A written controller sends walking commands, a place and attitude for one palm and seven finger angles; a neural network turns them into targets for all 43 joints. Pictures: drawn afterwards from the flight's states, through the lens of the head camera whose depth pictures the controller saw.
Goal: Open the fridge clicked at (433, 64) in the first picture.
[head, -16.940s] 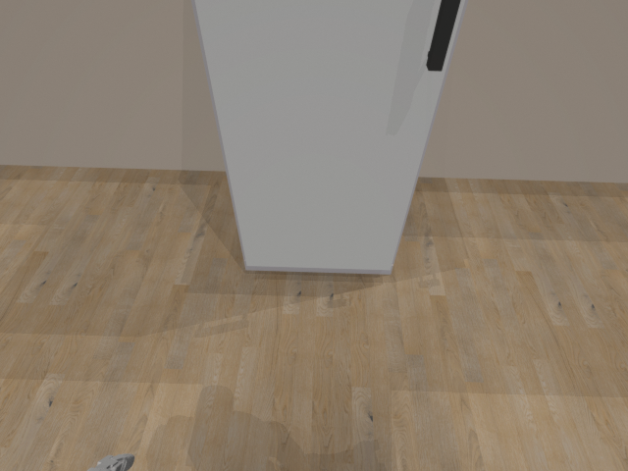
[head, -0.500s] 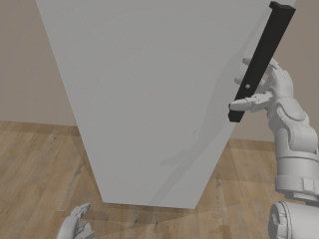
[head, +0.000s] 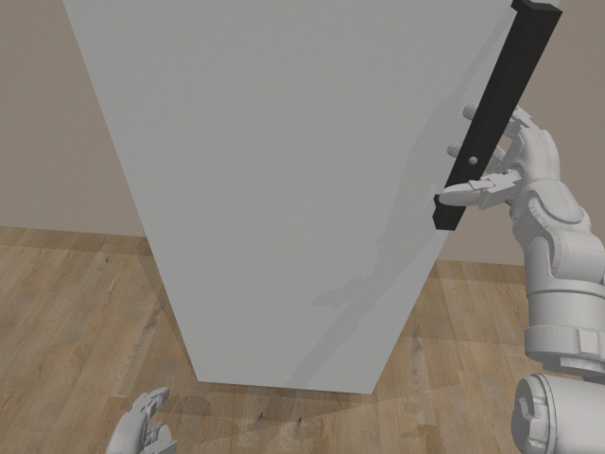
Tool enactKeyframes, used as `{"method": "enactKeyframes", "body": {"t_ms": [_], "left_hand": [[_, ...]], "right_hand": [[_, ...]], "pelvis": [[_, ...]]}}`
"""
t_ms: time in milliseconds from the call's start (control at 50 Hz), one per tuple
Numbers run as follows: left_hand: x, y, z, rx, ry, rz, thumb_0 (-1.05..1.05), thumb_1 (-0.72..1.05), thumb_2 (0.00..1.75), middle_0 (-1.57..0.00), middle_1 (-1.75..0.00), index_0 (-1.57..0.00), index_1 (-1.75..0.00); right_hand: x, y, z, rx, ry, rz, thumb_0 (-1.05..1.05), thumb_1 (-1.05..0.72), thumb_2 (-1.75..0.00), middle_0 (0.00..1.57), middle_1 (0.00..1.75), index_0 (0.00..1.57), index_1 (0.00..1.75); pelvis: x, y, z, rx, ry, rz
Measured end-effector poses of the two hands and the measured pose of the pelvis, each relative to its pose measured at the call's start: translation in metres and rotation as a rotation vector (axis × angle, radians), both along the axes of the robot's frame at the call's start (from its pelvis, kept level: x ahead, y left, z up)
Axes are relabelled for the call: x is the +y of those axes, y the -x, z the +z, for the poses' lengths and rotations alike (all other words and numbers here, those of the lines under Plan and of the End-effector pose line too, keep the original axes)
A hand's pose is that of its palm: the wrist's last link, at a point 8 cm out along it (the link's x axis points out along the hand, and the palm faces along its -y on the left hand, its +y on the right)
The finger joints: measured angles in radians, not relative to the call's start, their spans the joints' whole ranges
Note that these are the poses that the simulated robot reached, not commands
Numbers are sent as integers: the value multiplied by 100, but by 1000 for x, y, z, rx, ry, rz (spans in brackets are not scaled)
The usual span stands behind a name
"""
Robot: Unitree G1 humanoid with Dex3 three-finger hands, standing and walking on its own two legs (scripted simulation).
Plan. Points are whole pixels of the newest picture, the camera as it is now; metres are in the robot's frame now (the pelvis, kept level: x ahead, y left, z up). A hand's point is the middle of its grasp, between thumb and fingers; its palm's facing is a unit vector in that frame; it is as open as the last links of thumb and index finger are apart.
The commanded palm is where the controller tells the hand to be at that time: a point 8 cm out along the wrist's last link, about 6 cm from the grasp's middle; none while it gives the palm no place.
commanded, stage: grip the handle and tug to test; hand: right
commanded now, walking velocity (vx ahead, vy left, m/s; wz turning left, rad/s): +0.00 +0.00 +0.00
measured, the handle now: (476, 130) +0.45 -0.18 +0.25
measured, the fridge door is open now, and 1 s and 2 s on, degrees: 0 0 0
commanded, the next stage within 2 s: pull the door a little, standing still in 1.46 s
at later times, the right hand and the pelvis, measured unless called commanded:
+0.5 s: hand (470, 162) +0.40 -0.16 +0.24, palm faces +0.03 +1.00 -0.01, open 9.3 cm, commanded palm +0.37 -0.20 +0.24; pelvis +0.00 -0.01 +0.00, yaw +0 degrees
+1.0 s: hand (468, 161) +0.40 -0.16 +0.24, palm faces +0.03 +1.00 -0.01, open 6.3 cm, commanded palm +0.37 -0.21 +0.24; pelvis +0.00 +0.00 +0.00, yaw +0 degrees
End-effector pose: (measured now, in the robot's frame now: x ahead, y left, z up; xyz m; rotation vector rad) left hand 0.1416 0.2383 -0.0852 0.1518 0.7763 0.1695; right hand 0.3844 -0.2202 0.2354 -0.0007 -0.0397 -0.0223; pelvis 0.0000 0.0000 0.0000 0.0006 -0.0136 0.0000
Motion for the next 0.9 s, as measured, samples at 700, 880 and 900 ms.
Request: {"method": "enactKeyframes", "body": {"t_ms": [700,880,900], "left_hand": [[-15,-16,5,-18,17,-39,1,91,90,-21,-30,-20,-30],[-8,-13,3,-5,13,-28,1,91,90,-21,-30,-20,-30],[-8,-13,3,-5,12,-27,1,91,90,-21,-30,-20,-30]], "right_hand": [[9,9,4,-4,10,-13,1,-62,-79,39,135,36,133],[10,10,4,-4,10,-12,1,-64,-79,37,137,33,135],[10,10,4,-4,10,-11,1,-64,-78,37,137,33,135]], "pelvis": [[-4,-2,1,-12,0,0],[-1,-2,1,-12,0,1],[0,-2,1,-12,0,1]]}}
